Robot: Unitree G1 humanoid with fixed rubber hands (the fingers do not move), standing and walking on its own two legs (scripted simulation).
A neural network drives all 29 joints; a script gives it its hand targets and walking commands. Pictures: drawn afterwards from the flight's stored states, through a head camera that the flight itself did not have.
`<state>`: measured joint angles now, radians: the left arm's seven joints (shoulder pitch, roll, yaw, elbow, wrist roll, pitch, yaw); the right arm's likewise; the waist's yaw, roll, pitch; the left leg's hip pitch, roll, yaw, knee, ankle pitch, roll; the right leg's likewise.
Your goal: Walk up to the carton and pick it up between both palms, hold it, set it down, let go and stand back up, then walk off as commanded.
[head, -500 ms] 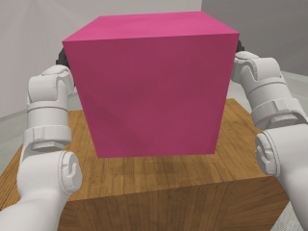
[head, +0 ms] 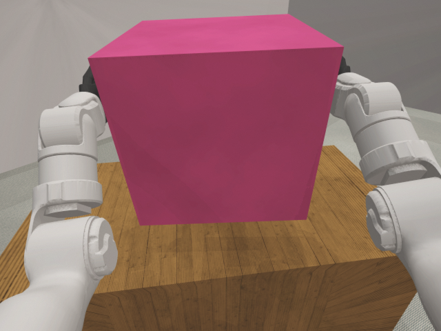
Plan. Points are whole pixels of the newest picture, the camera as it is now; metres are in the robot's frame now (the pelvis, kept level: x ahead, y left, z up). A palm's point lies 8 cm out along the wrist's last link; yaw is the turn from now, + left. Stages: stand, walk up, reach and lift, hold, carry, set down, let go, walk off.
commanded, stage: hold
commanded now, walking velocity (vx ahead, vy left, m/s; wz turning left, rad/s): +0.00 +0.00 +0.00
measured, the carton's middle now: (218, 113) +0.43 +0.00 +0.28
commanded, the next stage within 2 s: none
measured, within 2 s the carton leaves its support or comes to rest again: neither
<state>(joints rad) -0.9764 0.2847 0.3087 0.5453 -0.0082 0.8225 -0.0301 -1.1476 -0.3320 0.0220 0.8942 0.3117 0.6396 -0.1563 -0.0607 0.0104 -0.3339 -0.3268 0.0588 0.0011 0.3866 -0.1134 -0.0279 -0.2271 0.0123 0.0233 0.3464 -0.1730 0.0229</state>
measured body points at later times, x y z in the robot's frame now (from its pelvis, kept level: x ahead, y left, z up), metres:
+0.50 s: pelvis +0.00 +0.00 +0.00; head -0.09 +0.01 +0.44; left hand +0.39 +0.20 +0.31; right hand +0.39 -0.20 +0.33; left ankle +0.05 +0.14 -0.74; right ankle +0.00 -0.13 -0.74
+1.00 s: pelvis +0.00 +0.00 +0.00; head -0.09 +0.02 +0.44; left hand +0.39 +0.20 +0.31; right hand +0.38 -0.20 +0.33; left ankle +0.05 +0.14 -0.74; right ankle +0.00 -0.13 -0.74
